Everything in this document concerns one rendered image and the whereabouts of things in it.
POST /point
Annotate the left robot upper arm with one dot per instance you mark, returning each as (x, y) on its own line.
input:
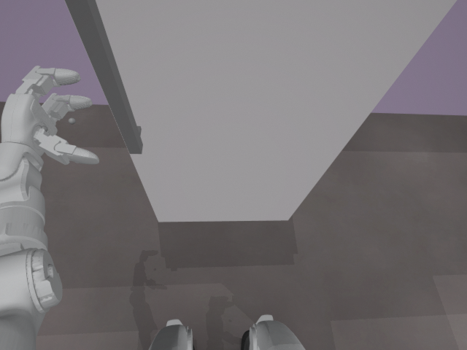
(29, 287)

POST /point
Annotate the handle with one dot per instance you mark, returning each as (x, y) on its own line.
(90, 27)

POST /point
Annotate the right robot thigh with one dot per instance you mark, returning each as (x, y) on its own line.
(273, 335)

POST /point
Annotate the fridge door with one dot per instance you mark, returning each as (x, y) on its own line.
(244, 104)

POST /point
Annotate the left robot forearm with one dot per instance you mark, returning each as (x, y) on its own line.
(22, 205)

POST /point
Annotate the robot right shin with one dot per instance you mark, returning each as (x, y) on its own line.
(265, 318)

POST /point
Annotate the robot left hand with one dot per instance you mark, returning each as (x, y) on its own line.
(23, 116)

